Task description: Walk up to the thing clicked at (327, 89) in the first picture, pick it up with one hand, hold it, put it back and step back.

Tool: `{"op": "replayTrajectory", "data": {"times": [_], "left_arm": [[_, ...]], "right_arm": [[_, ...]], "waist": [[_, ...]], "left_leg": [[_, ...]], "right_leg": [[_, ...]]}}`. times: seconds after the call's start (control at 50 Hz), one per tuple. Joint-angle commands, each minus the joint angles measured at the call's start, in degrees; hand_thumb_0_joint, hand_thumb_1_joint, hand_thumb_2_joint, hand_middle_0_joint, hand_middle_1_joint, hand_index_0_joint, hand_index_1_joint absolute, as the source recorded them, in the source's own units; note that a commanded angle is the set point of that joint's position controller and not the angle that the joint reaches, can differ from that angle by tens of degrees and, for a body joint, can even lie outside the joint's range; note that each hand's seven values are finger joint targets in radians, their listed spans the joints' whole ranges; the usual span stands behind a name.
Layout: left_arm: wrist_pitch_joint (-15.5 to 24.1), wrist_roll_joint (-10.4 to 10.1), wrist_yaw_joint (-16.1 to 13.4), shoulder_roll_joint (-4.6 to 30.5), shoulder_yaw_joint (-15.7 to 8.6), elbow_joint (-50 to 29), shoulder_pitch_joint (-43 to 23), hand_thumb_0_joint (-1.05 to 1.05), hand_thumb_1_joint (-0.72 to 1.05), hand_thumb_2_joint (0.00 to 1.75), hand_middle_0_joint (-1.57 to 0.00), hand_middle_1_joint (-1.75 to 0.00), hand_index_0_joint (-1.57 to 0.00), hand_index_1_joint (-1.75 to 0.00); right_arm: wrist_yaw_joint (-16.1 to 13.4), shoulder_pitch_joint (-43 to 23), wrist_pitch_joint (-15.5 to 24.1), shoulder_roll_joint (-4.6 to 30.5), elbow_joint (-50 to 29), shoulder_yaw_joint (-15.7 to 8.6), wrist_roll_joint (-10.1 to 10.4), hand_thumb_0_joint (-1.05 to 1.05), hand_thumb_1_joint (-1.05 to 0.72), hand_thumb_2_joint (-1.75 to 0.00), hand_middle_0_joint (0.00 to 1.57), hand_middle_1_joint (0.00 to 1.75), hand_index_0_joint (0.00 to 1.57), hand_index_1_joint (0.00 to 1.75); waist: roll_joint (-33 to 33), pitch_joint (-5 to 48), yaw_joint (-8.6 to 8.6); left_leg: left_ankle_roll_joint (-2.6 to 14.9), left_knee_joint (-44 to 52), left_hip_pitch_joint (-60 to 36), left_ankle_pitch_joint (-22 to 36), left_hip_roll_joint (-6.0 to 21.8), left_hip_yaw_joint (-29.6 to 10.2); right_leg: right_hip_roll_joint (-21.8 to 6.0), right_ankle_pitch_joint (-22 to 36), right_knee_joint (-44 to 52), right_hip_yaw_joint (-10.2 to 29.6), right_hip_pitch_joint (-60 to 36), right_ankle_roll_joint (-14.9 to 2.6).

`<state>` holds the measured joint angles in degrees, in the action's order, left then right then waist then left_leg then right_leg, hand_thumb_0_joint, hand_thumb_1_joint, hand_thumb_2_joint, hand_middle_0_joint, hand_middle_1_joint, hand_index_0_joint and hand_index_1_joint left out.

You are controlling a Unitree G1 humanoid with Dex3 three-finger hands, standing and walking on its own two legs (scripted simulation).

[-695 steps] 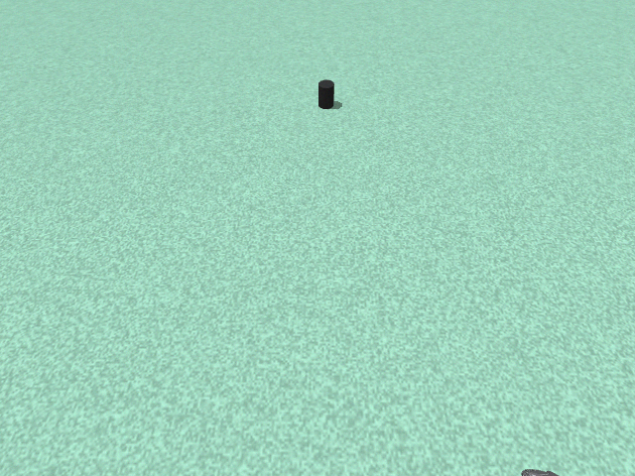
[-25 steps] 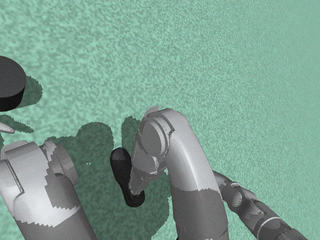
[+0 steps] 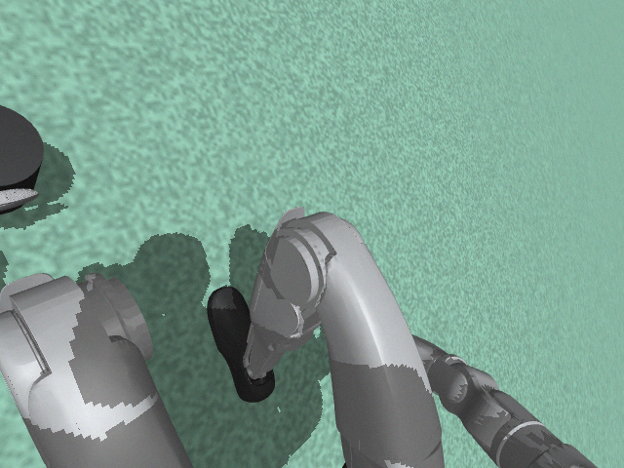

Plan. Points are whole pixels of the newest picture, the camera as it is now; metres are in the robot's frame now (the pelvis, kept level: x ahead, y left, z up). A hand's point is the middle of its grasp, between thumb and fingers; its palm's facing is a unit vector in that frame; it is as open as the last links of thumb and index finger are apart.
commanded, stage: close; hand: left
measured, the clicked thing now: out of the picture +0.47 +0.20 -0.24
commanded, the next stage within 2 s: settle in 0.26 s
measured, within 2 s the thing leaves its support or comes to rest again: leaves its support in 0.76 s
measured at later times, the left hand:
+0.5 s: hand out of the picture +0.45 +0.22 -0.20, palm faces +0.07 -1.00 -0.05, open 11.5 cm
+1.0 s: hand out of the picture +0.44 +0.21 -0.13, palm faces +0.02 -1.00 -0.08, open 8.7 cm
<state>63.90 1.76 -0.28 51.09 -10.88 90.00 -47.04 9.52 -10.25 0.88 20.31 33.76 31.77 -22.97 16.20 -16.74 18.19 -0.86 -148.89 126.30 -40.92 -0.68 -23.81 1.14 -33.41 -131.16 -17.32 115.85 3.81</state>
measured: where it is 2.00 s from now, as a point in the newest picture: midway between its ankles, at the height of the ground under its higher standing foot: (179, 410)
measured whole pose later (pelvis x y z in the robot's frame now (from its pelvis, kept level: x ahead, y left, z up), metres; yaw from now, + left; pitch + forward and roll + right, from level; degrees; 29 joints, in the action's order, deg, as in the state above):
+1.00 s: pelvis +0.00 -0.01 +0.01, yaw +3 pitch +19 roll -17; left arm 49.5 -0.1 0.4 38.4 -7.8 63.6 -38.0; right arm 10.5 -3.6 0.2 18.6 35.2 22.2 -15.9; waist 9.5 -11.0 14.4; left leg -0.2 -145.4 127.2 -39.7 0.3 -18.2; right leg 0.2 -33.5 -131.4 -13.2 118.9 2.8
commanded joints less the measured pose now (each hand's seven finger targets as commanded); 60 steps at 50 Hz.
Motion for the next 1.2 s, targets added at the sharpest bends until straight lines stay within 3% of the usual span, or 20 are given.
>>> {"op": "replayTrajectory", "data": {"times": [0.0,0.18,0.36,0.48,0.58,0.64,0.72,0.74,0.8,0.86,0.88,0.94,0.96,0.98,1.02,1.08,1.12,1.18], "left_arm": [[3.91,0.02,-0.75,-0.31,0.07,-7.13,-15.77,0.00,0.03,0.56,-0.55,-0.56,-0.54,-0.57],[4.69,-0.30,-2.01,-0.52,-0.11,-8.34,-15.87,0.00,0.17,0.75,-0.75,-0.78,-0.74,-0.78],[4.25,0.66,-1.21,-2.15,1.92,-8.90,-10.78,0.00,0.18,0.99,-0.98,-1.08,-0.96,-1.10],[4.07,-1.28,-0.18,-2.08,1.91,-12.17,-11.39,0.00,0.11,1.06,-1.07,-1.16,-1.04,-1.19],[3.31,-2.16,-0.06,-2.05,1.94,-16.99,-12.39,0.00,0.07,1.07,-1.10,-1.20,-1.08,-1.23],[2.58,-2.18,0.19,-1.44,1.81,-21.71,-14.37,0.00,0.06,1.08,-1.12,-1.21,-1.10,-1.24],[0.49,-2.73,0.12,-1.06,0.75,-31.79,-14.59,0.00,0.08,1.11,-1.15,-1.25,-1.12,-1.28],[-0.62,-2.69,0.14,-2.34,1.47,-32.12,-14.17,0.00,0.10,1.10,-1.14,-1.25,-1.12,-1.28],[-3.21,-2.85,-1.03,-2.16,-0.48,-35.58,-13.85,0.00,0.12,1.12,-1.16,-1.27,-1.14,-1.29],[-5.51,-2.84,-0.42,-4.14,0.94,-39.74,-14.25,0.00,0.14,1.11,-1.16,-1.26,-1.14,-1.29],[-6.43,-2.99,-0.33,-4.05,0.20,-40.07,-12.85,0.00,0.12,1.10,-1.16,-1.26,-1.14,-1.29],[-9.38,-3.50,0.85,-6.99,1.30,-41.55,-11.13,0.00,0.13,1.09,-1.17,-1.26,-1.15,-1.28],[-10.56,-3.72,1.46,-9.33,2.81,-41.49,-11.01,0.00,0.10,1.10,-1.16,-1.27,-1.15,-1.29],[-11.07,-4.17,1.82,-8.17,1.65,-45.26,-12.36,0.00,0.12,1.09,-1.17,-1.27,-1.16,-1.29],[-13.29,-4.84,3.16,-10.39,2.29,-45.21,-8.95,0.00,0.09,1.09,-1.18,-1.27,-1.16,-1.29],[-15.91,-5.74,5.26,-11.49,2.12,-47.02,-9.90,0.00,0.06,1.09,-1.20,-1.29,-1.19,-1.31],[-17.70,-6.24,6.76,-13.78,3.41,-47.07,-10.04,0.00,0.04,1.10,-1.19,-1.29,-1.18,-1.32],[-19.66,-7.78,8.44,-12.64,0.78,-50.46,-9.39,0.00,-0.03,1.10,-1.21,-1.31,-1.20,-1.33]], "right_arm": [[-1.05,2.63,-0.45,21.84,1.08,-7.10,-0.18,0.00,-0.87,-0.90,0.20,0.30,0.20,0.30],[-0.78,2.68,0.12,21.55,1.51,-7.21,-0.09,0.00,-0.88,-0.90,0.20,0.30,0.20,0.30],[-0.25,2.11,0.40,21.62,1.41,-7.70,0.11,0.00,-0.90,-0.91,0.20,0.30,0.20,0.30],[-0.12,3.00,0.70,21.85,1.50,-7.63,0.70,0.00,-0.91,-0.91,0.20,0.30,0.20,0.30],[0.06,3.71,0.74,21.32,2.02,-8.06,1.28,0.00,-0.91,-0.91,0.20,0.30,0.20,0.30],[0.12,4.58,0.62,21.49,1.81,-8.96,1.88,0.00,-0.90,-0.91,0.20,0.30,0.20,0.30],[0.26,6.07,0.32,21.17,1.08,-10.97,2.78,0.00,-0.90,-0.91,0.20,0.30,0.20,0.30],[0.28,6.71,0.11,20.56,1.27,-11.41,3.20,0.00,-0.90,-0.90,0.20,0.30,0.20,0.30],[0.20,7.89,-0.05,19.66,0.69,-13.00,4.55,0.00,-0.90,-0.90,0.20,0.30,0.20,0.30],[-0.12,9.72,-0.45,18.48,1.00,-14.53,5.67,0.00,-0.90,-0.90,0.20,0.30,0.20,0.30],[-0.08,10.25,-0.56,18.15,0.98,-15.15,6.21,0.00,-0.90,-0.90,0.20,0.30,0.20,0.30],[-0.30,12.02,-0.89,17.32,0.73,-16.80,7.83,0.00,-0.89,-0.90,0.20,0.30,0.20,0.30],[-0.32,13.07,-1.15,16.90,1.27,-17.35,8.34,0.00,-0.90,-0.90,0.20,0.30,0.20,0.30],[-0.46,13.24,-1.13,16.93,0.53,-18.22,8.92,0.00,-0.90,-0.90,0.20,0.30,0.20,0.30],[-0.62,14.62,-1.34,16.37,0.63,-19.50,10.17,0.00,-0.90,-0.90,0.20,0.30,0.20,0.30],[-1.02,16.18,-1.68,15.97,0.51,-21.29,12.08,0.00,-0.91,-0.90,0.20,0.30,0.20,0.30],[-1.26,17.77,-2.13,15.13,1.11,-22.30,12.99,0.00,-0.90,-0.90,0.20,0.30,0.20,0.30],[-1.79,18.49,-2.65,14.60,0.57,-24.09,14.56,0.00,-0.91,-0.90,0.20,0.30,0.20,0.30]], "waist": [[-34.37,27.85,11.49],[-33.04,29.54,11.02],[-35.15,28.81,9.63],[-35.60,31.04,9.55],[-36.89,33.32,8.37],[-39.37,35.01,7.88],[-42.50,41.32,5.26],[-42.49,41.70,5.05],[-41.02,41.54,3.48],[-39.95,43.67,3.03],[-39.60,44.34,2.06],[-37.90,44.40,1.56],[-37.06,44.37,1.59],[-37.57,45.60,0.55],[-36.29,47.36,-0.61],[-36.05,47.19,-1.13],[-34.47,47.98,-1.23],[-33.40,49.98,-3.81]], "left_leg": [[-1.09,19.91,-25.86,6.09,3.08,5.57],[-0.77,19.11,-25.79,6.55,2.76,6.14],[-1.62,20.56,-27.67,7.41,3.10,5.52],[-1.50,19.79,-27.98,9.40,3.03,5.81],[-1.53,19.12,-29.08,12.21,3.19,6.55],[-1.77,19.90,-30.30,12.27,3.26,6.57],[-2.03,20.95,-33.64,13.18,3.45,7.30],[-1.85,21.32,-32.97,12.56,3.32,7.81],[-1.19,22.25,-29.13,8.53,3.14,8.98],[-0.58,22.30,-27.84,7.90,2.96,10.26],[-0.36,22.44,-26.83,7.56,2.79,10.87],[0.02,23.64,-25.17,6.20,2.66,11.18],[0.15,23.95,-24.79,5.07,2.59,11.49],[0.18,24.65,-24.57,4.41,2.51,11.66],[0.27,25.11,-24.69,5.55,2.25,12.15],[0.44,26.24,-23.75,4.90,2.10,12.40],[0.82,25.87,-22.52,4.34,1.80,13.27],[1.14,26.87,-21.46,3.53,1.38,14.45]], "right_leg": [[3.69,10.10,9.54,-3.89,-12.81,-3.60],[3.82,10.50,10.23,-3.65,-14.04,-3.55],[3.71,10.41,9.11,-4.46,-12.35,-4.03],[3.77,12.27,9.02,-4.17,-14.31,-3.90],[3.73,14.14,8.47,-3.40,-14.97,-4.09],[3.45,13.87,7.92,-3.22,-14.66,-4.34],[3.08,13.79,7.40,-2.07,-15.22,-4.75],[3.01,13.29,7.63,-1.75,-15.57,-4.85],[2.79,10.50,8.24,-0.78,-14.47,-4.97],[2.61,10.29,9.05,0.31,-14.92,-5.00],[2.59,9.90,8.88,0.82,-15.23,-5.07],[2.23,8.83,9.41,1.25,-13.54,-5.17],[2.21,8.03,9.87,1.61,-12.89,-5.27],[2.01,7.43,9.60,1.83,-12.30,-5.39],[1.80,8.23,9.61,2.35,-12.64,-5.43],[1.29,7.50,9.22,3.04,-9.95,-5.71],[1.22,6.77,9.95,3.63,-9.84,-5.76],[0.83,5.17,10.27,4.59,-9.93,-5.86]]}}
